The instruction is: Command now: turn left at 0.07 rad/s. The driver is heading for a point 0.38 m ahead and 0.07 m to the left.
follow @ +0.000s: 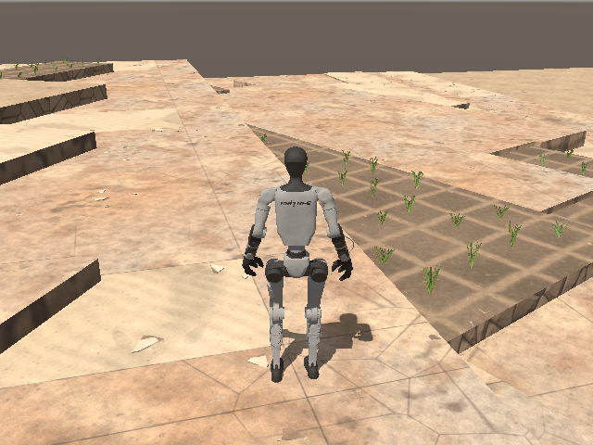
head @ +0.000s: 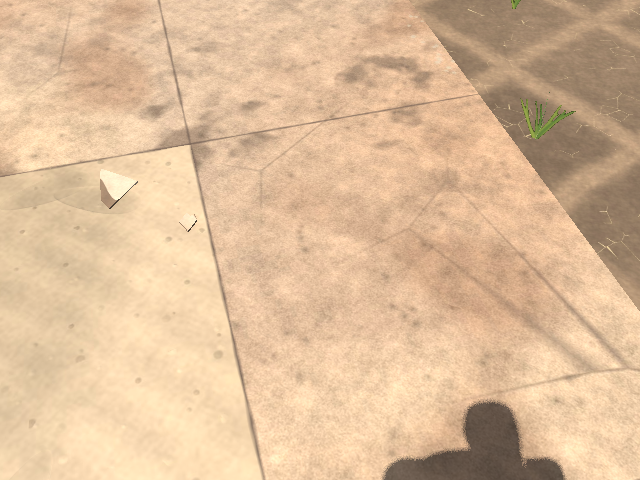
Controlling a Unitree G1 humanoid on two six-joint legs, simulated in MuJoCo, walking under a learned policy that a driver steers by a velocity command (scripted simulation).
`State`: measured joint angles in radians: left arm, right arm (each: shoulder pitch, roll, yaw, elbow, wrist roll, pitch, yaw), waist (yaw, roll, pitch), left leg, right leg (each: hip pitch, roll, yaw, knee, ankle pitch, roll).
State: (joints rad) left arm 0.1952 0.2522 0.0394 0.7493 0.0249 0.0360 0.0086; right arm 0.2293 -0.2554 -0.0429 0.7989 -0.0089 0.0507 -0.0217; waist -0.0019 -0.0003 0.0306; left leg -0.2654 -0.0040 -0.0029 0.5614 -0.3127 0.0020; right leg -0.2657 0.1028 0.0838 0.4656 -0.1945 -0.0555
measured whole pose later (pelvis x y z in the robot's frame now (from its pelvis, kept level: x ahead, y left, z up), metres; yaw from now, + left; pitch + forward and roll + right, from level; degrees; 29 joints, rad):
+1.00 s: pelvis +0.14 +0.13 +0.01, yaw +10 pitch +0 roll +0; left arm 0.22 0.25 0.05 0.83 0.03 0.04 -0.04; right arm 0.25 -0.22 -0.02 0.82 -0.02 -0.02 -0.03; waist 0.01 -0.03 0.09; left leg -0.10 -0.01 0.19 0.37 -0.27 0.07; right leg -0.51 -0.02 -0.05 0.83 -0.24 -0.01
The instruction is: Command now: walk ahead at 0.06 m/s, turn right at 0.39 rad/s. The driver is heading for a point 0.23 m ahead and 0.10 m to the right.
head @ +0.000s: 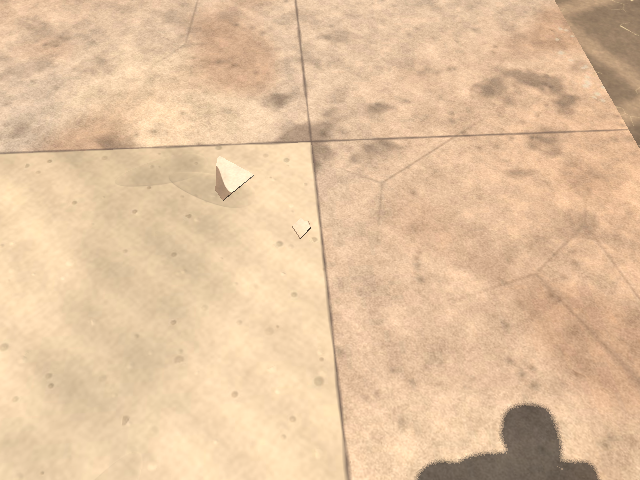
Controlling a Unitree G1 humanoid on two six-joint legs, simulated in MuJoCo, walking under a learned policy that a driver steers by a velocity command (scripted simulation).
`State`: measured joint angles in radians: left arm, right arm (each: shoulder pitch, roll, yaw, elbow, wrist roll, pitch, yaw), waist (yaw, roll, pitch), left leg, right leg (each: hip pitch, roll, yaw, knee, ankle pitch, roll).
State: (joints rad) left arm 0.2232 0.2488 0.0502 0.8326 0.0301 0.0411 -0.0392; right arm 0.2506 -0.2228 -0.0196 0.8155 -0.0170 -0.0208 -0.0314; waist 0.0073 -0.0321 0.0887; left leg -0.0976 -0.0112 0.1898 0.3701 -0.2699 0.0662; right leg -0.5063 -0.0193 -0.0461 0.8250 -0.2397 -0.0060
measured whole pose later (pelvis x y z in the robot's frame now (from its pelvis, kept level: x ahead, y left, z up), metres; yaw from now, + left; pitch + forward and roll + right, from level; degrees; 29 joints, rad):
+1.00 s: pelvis +0.06 +0.03 +0.00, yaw -5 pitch -2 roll +0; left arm 0.25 0.18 0.00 1.14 0.01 0.00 0.03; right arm 0.27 -0.17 0.00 1.08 -0.01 -0.01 -0.04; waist 0.01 -0.01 0.03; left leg -0.10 -0.04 0.02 0.36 -0.24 0.05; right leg -0.17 0.00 0.00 0.36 -0.17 0.00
